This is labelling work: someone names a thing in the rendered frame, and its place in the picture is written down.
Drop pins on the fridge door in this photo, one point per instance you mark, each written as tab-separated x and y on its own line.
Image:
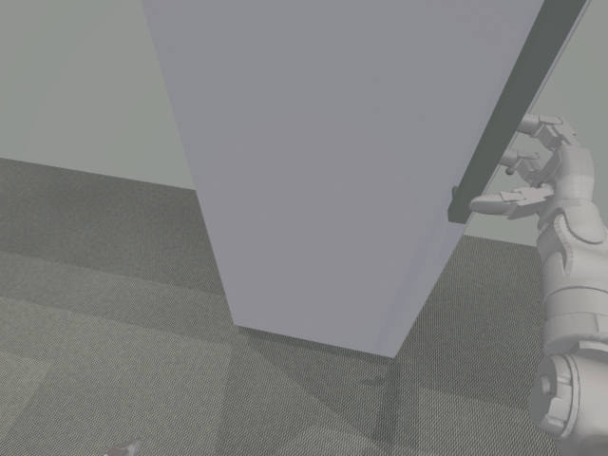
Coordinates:
324	138

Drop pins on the right robot upper arm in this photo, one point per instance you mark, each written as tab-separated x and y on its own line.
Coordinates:
569	401

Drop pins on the right robot hand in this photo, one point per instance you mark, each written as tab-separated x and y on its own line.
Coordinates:
569	174

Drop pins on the robot right forearm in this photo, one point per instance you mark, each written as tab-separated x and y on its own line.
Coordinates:
573	245

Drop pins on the handle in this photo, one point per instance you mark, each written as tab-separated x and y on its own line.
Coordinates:
543	43

